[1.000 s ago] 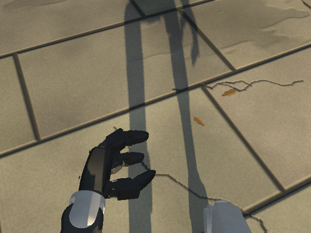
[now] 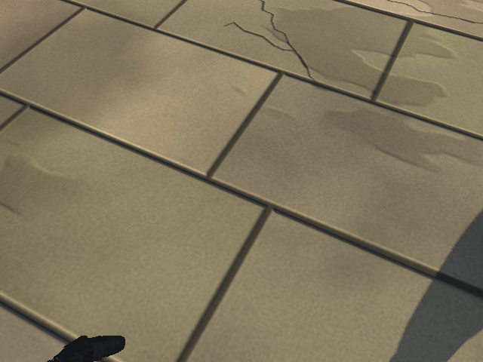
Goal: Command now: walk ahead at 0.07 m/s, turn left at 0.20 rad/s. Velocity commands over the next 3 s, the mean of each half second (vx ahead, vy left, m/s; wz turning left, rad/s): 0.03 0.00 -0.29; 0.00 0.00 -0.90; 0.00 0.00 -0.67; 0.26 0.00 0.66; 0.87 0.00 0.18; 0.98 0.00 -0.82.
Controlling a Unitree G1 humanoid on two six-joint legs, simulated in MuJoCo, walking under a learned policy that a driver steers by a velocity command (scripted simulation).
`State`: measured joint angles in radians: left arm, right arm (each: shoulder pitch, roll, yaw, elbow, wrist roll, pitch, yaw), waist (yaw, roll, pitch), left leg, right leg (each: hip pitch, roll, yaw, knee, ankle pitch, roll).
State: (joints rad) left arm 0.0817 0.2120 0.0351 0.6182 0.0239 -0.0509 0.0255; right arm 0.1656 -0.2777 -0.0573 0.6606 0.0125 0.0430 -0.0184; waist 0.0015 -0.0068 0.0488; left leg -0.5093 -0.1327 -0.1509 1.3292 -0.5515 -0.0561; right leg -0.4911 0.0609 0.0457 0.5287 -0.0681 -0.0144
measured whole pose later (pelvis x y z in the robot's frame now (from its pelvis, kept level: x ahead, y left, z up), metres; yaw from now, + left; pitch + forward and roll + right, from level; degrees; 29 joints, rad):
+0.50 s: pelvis +0.02 -0.02 +0.01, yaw -13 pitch +3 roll +1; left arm 0.20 0.30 0.09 0.62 -0.02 0.07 -0.02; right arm 0.13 -0.24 -0.07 0.67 0.00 0.02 -0.06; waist 0.00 -0.01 0.01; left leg -0.27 0.10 0.14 0.55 -0.32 -0.04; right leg -0.51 -0.06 -0.04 0.87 -0.36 0.06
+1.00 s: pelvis +0.05 -0.04 +0.01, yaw -41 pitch +3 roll +1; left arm 0.13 0.34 0.10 0.55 -0.03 0.07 0.03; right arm 0.10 -0.27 -0.08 0.69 -0.01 -0.03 -0.02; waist 0.01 -0.05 0.01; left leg -0.38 -0.08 -0.11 0.52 -0.19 -0.01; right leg -0.41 0.18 0.29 0.65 -0.32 -0.03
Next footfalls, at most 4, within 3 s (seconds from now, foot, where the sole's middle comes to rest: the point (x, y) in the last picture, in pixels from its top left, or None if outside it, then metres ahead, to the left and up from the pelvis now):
0.20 left None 0.07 0.12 -0.76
0.56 right None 0.05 -0.16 -0.76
0.98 left None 0.19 -0.01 -0.76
1.38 right None -0.06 -0.16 -0.76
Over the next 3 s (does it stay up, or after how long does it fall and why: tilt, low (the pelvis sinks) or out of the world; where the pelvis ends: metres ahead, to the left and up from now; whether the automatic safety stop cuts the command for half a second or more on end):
stays up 0.87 -0.51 0.01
